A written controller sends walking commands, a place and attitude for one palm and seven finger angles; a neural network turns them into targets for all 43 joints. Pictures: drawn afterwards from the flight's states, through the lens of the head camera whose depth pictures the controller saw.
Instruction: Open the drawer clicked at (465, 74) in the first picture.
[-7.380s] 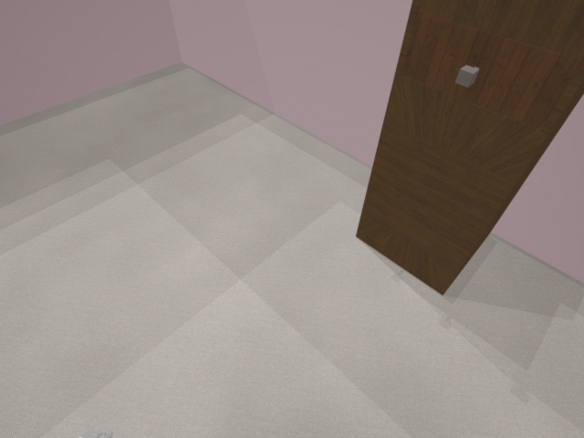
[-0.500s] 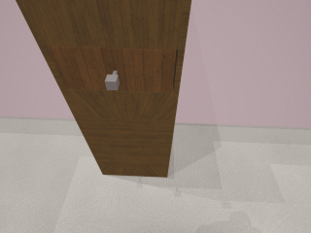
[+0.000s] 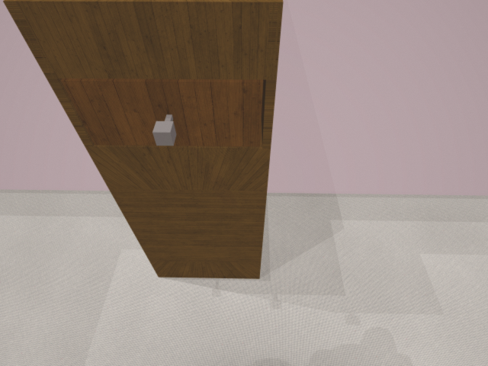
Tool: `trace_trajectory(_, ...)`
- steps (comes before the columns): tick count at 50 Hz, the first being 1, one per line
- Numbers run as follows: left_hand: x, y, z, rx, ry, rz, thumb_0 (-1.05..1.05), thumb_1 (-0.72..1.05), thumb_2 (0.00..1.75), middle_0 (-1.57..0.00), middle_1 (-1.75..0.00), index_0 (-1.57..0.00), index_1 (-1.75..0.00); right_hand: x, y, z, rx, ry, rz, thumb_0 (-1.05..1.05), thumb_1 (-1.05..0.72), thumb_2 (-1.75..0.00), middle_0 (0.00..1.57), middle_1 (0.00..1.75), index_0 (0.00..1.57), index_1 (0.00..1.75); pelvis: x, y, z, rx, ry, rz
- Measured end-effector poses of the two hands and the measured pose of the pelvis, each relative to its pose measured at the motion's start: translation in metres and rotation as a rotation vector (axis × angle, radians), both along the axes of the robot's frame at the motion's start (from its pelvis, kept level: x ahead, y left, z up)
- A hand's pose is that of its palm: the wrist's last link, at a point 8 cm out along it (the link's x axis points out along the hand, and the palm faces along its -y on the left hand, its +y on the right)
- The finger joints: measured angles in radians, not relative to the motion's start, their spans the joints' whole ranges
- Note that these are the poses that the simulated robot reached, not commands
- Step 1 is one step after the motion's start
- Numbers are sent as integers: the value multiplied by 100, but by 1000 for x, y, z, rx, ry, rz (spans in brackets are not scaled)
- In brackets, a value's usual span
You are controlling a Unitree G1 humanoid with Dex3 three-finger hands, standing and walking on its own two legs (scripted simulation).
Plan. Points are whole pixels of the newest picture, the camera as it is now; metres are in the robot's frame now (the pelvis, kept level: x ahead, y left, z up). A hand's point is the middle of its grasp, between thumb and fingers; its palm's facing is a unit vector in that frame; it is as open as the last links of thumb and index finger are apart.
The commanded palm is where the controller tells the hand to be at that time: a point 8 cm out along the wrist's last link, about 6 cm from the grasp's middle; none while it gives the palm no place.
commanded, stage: come to a stop and stand still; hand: left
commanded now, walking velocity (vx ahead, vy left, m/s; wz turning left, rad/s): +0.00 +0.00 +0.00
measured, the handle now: (166, 127) +0.53 +0.20 +0.09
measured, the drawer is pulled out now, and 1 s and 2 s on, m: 0.00 0.00 0.00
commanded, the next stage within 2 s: look again from close up in 0.48 s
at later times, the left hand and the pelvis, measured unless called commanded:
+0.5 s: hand out of the picture -0.03 +0.21 -0.17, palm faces -0.01 -0.98 -0.22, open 7.4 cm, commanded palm none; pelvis -0.03 +0.02 +0.00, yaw +0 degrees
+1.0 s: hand out of the picture -0.01 +0.18 -0.17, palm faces +0.01 -0.99 -0.16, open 7.4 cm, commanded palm none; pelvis +0.00 +0.02 +0.01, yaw +0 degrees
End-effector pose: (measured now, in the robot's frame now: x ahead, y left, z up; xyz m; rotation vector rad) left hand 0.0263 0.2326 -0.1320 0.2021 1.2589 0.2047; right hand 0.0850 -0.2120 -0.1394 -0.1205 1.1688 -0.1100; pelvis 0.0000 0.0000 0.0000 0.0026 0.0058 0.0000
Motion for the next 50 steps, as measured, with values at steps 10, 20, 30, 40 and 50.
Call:
trace_trajectory(10, 13, 14, 0, -19, -118, -53, 1, 90, 90, -20, -30, -20, -30, -68, -6, 2, -52, 41, -27, 0, -91, -90, 20, 30, 20, 30, -21, 13, -3, -12, -52, 6)
trace_trajectory(20, -26, 24, -2, -38, -10, -57, 1, 90, 90, -20, -30, -20, -30, -135, 6, 3, -43, 208, -31, 0, -91, -90, 20, 30, 20, 30, -34, 21, 3, -8, -23, 6)
trace_trajectory(30, -78, 17, -7, -67, 160, -5, 1, 90, 90, -20, -30, -20, -30, -136, 12, 4, -36, 262, -32, 0, -91, -90, 20, 30, 20, 30, -26, 21, 5, -5, -10, 2)
trace_trajectory(40, -76, -2, -11, -111, 190, 10, 1, 90, 90, -20, -30, -20, -30, -93, 11, 5, -50, 199, -15, 1, -92, -90, 20, 30, 20, 30, -14, 21, 6, -3, -12, -3)
trace_trajectory(50, -43, -4, -12, -108, 139, -6, 1, 90, 90, -20, -30, -20, -30, -67, 4, 7, -63, 164, -10, 1, -92, -90, 20, 30, 20, 30, -3, 18, 7, 3, -5, -7)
